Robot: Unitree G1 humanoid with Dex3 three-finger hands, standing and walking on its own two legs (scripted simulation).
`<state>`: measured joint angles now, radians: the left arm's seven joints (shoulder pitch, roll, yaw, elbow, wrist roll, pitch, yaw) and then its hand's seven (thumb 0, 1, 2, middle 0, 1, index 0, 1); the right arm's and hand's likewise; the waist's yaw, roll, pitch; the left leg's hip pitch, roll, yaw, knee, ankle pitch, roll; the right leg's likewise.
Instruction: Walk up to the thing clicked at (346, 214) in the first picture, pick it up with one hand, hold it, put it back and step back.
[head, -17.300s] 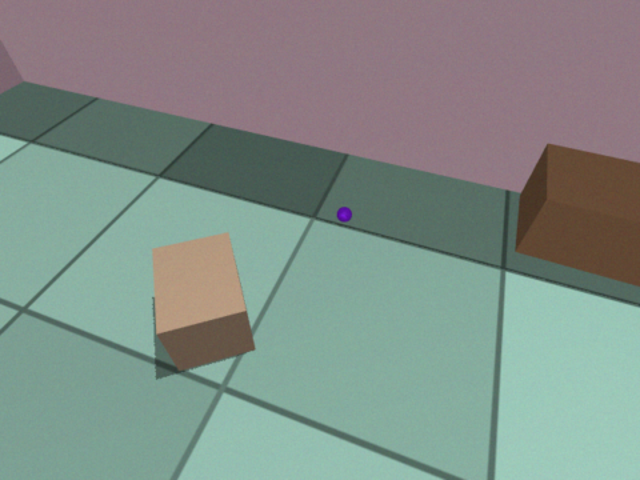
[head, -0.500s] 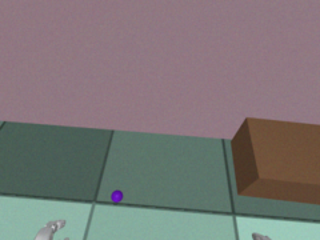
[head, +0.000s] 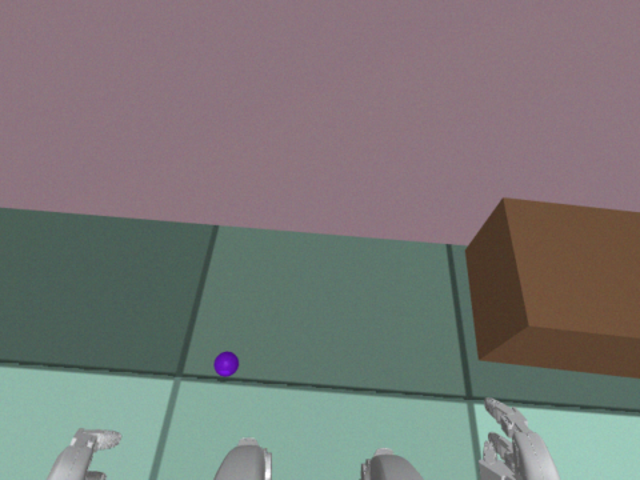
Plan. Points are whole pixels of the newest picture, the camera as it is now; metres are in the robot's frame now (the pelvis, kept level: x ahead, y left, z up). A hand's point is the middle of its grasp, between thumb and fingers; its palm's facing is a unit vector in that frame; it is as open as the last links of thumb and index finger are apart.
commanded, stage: rise first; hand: left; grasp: from above
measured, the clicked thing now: (226, 364) +0.44 +0.23 -0.67
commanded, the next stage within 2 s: none
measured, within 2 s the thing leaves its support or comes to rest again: neither
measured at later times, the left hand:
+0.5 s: hand (144, 440) +0.21 +0.29 -0.31, palm faces -0.41 -0.57 -0.71, open 14.0 cm
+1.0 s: hand (172, 394) +0.32 +0.31 -0.45, palm faces -0.46 -0.16 -0.87, open 13.9 cm
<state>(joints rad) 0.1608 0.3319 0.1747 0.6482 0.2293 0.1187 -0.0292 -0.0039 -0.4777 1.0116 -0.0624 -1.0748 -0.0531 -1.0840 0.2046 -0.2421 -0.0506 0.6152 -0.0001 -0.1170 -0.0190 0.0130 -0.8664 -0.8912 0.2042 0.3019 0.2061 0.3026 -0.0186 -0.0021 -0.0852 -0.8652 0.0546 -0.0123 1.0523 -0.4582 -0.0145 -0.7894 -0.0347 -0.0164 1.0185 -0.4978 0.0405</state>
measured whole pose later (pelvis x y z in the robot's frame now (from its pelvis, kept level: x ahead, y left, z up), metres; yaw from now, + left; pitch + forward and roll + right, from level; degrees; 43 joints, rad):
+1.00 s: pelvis -0.09 -0.01 -0.32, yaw -6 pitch +32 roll -6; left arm -0.65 0.71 0.19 1.14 1.08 -0.30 0.22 0.00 -0.50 1.01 -0.09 -1.03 -0.09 -1.03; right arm 0.14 -0.27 -0.02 0.75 -0.08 -0.04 0.08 0.01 -0.87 -0.89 0.20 0.30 0.21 0.30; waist -0.09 -0.01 -0.09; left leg -2.17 0.05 -0.15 2.20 -0.60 -0.03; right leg -2.06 0.01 -0.04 2.17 -0.68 0.04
